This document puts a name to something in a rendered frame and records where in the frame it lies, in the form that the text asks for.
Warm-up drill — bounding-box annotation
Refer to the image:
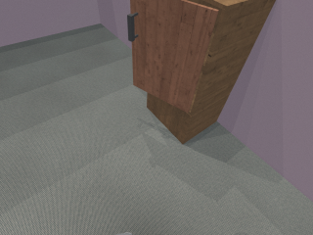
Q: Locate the cupboard door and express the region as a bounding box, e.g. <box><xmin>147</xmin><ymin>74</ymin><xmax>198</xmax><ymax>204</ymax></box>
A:
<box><xmin>130</xmin><ymin>0</ymin><xmax>219</xmax><ymax>113</ymax></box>

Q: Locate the handle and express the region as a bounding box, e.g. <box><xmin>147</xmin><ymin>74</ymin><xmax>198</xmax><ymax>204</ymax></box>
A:
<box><xmin>127</xmin><ymin>12</ymin><xmax>139</xmax><ymax>42</ymax></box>

